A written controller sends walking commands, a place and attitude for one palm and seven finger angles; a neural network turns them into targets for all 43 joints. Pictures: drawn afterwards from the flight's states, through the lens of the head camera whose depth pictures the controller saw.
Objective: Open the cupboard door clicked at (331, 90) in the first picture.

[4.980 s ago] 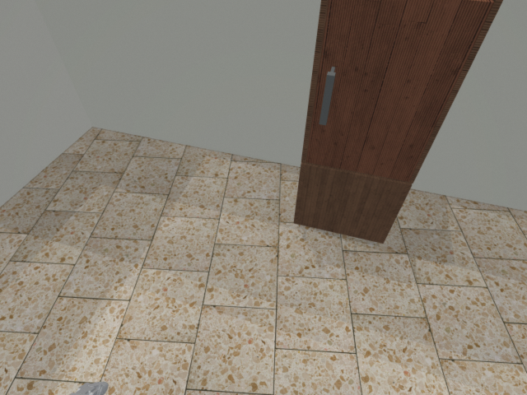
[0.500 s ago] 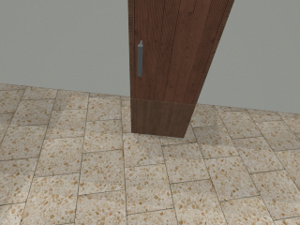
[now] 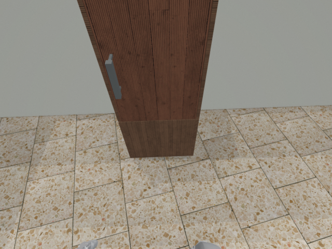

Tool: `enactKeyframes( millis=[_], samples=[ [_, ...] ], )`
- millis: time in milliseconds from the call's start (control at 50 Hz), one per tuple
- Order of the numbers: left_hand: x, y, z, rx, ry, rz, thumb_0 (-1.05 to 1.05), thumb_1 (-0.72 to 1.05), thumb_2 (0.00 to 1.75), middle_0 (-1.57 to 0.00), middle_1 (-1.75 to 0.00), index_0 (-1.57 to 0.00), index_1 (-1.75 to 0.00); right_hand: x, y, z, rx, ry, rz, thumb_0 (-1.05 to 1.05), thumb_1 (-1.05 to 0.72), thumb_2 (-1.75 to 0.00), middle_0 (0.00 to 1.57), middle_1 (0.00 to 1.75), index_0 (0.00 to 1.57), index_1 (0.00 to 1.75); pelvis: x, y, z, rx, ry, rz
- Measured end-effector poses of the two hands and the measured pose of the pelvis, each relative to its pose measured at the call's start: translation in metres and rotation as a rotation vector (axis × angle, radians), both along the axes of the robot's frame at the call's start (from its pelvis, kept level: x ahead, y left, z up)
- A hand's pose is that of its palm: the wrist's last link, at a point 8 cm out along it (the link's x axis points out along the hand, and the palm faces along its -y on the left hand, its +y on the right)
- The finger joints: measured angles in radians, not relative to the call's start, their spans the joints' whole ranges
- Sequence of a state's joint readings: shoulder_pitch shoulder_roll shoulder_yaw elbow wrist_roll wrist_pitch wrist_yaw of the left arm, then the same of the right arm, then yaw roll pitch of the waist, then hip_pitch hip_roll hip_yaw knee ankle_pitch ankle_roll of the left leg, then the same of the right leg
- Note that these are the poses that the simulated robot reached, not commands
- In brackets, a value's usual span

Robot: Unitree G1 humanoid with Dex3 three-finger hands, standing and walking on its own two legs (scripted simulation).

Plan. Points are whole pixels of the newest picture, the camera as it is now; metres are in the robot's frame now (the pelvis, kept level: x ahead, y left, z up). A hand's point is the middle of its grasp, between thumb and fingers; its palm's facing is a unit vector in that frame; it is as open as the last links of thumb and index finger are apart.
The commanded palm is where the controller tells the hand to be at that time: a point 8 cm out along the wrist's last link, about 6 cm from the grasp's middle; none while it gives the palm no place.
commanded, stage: take the last steps up to it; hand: left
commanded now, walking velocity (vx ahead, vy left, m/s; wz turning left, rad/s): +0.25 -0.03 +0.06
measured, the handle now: (114, 77) +0.70 +0.22 -0.02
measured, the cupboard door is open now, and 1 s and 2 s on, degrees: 0 0 0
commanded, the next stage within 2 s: come to a stop and stand still in 0.28 s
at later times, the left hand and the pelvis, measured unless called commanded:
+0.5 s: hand out of the picture +0.09 +0.15 -0.17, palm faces +0.14 -0.98 -0.11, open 7.4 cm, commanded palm none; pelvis +0.16 +0.01 +0.01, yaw +1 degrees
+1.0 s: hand (121, 233) +0.18 +0.13 -0.13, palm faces +0.07 -0.96 -0.27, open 7.4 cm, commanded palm none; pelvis +0.15 -0.06 +0.02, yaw +0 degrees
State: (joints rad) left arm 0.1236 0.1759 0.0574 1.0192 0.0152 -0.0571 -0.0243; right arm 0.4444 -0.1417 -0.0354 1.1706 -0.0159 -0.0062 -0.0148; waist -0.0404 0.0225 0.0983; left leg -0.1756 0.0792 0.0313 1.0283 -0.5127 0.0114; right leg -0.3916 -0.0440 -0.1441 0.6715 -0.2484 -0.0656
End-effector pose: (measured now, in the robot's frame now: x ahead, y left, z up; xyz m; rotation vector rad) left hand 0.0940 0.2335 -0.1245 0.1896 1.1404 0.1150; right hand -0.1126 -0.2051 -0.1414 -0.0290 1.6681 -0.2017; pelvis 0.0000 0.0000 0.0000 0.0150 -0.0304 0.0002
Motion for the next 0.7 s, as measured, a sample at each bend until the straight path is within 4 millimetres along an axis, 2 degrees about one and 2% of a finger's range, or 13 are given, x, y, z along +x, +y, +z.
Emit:
enactKeyframes(
  millis=[60, 100, 180, 280, 400, 460, 540, 620, 700],
  samples=[
    [0.002, -0.012, 0.008, -0.002, 0.021, 0.034, 0.0, 0.91, 0.89, -0.2, -0.29, -0.2, -0.3, 0.056, -0.019, 0.004, -0.016, -0.094, 0.029, 0.01, -0.9, -0.9, 0.2, 0.3, 0.2, 0.29, 0.02, -0.009, 0.011, 0.001, -0.003, 0.003],
    [0.001, -0.013, 0.014, 0.017, 0.038, 0.065, 0.0, 0.93, 0.89, -0.2, -0.29, -0.2, -0.3, 0.098, -0.029, 0.007, -0.03, -0.178, 0.052, 0.01, -0.91, -0.9, 0.2, 0.3, 0.19, 0.29, 0.033, -0.013, 0.017, -0.004, 0.0, 0.01],
    [-0.004, -0.018, 0.016, 0.017, 0.103, 0.081, 0.0, 0.94, 0.89, -0.2, -0.29, -0.2, -0.3, 0.18, -0.04, 0.014, -0.045, -0.331, 0.088, 0.01, -0.91, -0.9, 0.19, 0.3, 0.19, 0.29, 0.059, -0.018, 0.023, -0.013, 0.008, 0.018],
    [-0.013, -0.031, 0.007, -0.035, 0.188, 0.121, 0.0, 0.92, 0.89, -0.2, -0.29, -0.2, -0.3, 0.261, -0.04, 0.024, -0.053, -0.439, 0.14, 0.01, -0.92, -0.9, 0.19, 0.3, 0.19, 0.29, 0.092, -0.017, 0.024, -0.029, 0.015, 0.025],
    [-0.018, -0.04, -0.009, -0.108, 0.296, 0.189, 0.0, 0.91, 0.89, -0.2, -0.29, -0.2, -0.3, 0.337, -0.019, 0.028, -0.054, -0.485, 0.224, 0.01, -0.92, -0.9, 0.19, 0.3, 0.19, 0.29, 0.135, -0.005, 0.017, -0.045, 0.019, 0.035],
    [-0.015, -0.038, -0.019, -0.129, 0.359, 0.211, 0.01, 0.91, 0.89, -0.2, -0.29, -0.2, -0.3, 0.363, -0.003, 0.023, -0.063, -0.5, 0.245, 0.01, -0.91, -0.9, 0.19, 0.3, 0.19, 0.29, 0.155, 0.005, 0.009, -0.038, 0.015, 0.032],
    [0.003, -0.033, -0.016, -0.114, 0.395, 0.19, 0.01, 0.91, 0.89, -0.2, -0.29, -0.2, -0.3, 0.375, 0.012, 0.024, -0.064, -0.494, 0.207, 0.0, -0.92, -0.9, 0.2, 0.3, 0.2, 0.29, 0.169, 0.011, 0.014, -0.014, 0.006, 0.0],
    [0.032, -0.022, -0.01, -0.075, 0.365, 0.154, 0.01, 0.91, 0.89, -0.2, -0.29, -0.2, -0.3, 0.381, 0.005, 0.026, -0.076, -0.495, 0.173, -0.02, -0.94, -0.9, 0.2, 0.3, 0.2, 0.3, 0.168, 0.009, 0.018, -0.014, 0.003, -0.002],
    [0.064, -0.01, -0.004, -0.015, 0.276, 0.141, 0.01, 0.91, 0.89, -0.2, -0.29, -0.2, -0.3, 0.374, -0.018, 0.025, -0.091, -0.47, 0.168, -0.03, -0.94, -0.9, 0.2, 0.3, 0.2, 0.3, 0.16, -0.003, 0.018, -0.017, -0.001, -0.001]
  ],
)
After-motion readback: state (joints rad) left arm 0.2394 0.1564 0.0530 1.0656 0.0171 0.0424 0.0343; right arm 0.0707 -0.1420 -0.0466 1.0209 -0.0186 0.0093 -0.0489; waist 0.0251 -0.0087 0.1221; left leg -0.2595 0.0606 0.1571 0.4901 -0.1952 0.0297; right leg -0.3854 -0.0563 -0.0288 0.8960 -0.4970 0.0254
